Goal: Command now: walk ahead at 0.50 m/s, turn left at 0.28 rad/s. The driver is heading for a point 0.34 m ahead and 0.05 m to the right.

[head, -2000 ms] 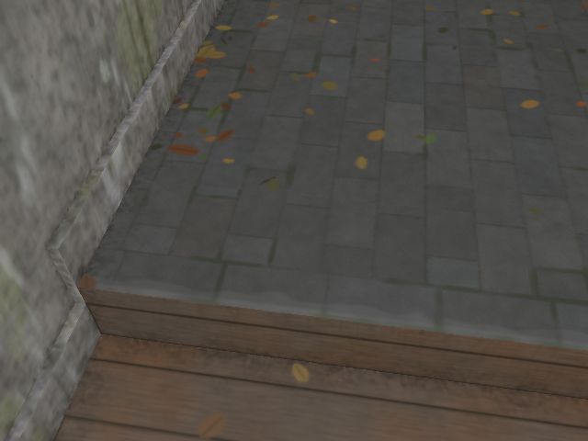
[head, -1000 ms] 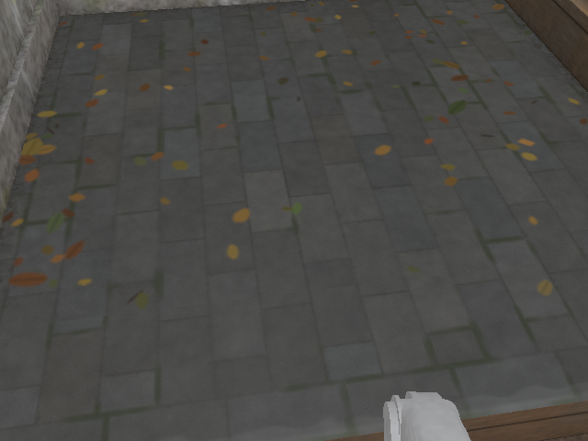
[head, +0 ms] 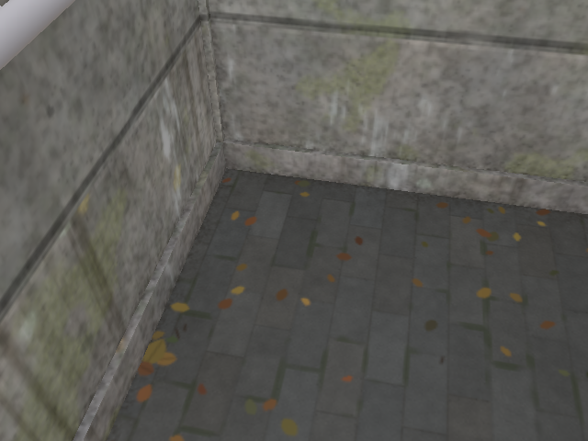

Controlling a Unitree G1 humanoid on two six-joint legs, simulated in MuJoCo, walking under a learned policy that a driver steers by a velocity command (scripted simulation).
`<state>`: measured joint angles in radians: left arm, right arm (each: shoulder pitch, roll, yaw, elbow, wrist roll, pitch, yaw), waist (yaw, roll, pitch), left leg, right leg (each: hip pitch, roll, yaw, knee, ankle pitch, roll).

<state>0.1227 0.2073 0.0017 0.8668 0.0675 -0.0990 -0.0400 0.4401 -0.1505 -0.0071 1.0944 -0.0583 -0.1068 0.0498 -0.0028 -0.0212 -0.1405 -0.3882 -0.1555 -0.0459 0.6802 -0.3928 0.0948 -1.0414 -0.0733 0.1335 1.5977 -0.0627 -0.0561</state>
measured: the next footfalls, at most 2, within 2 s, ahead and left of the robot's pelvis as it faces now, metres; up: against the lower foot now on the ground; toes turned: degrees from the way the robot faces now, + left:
right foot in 0.24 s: +0.31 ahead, -0.15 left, +0.00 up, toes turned -1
left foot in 0.60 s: +0.32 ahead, +0.07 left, +0.00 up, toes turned +4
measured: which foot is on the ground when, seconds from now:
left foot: down 0.00-0.26, up 0.28-0.58, down 0.60-1.00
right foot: up 0.00-0.22, down 0.24-1.00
